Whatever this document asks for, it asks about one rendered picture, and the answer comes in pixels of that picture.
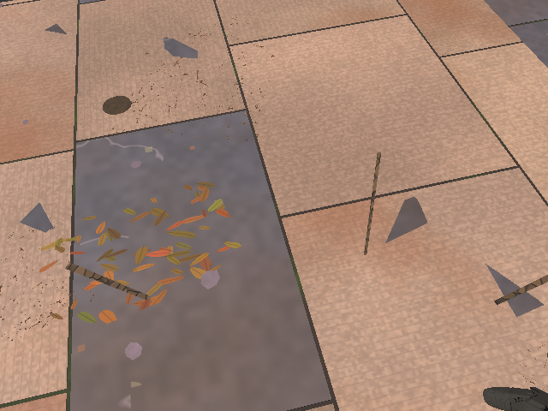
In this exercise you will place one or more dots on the robot right hand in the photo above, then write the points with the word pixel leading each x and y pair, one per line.
pixel 516 399

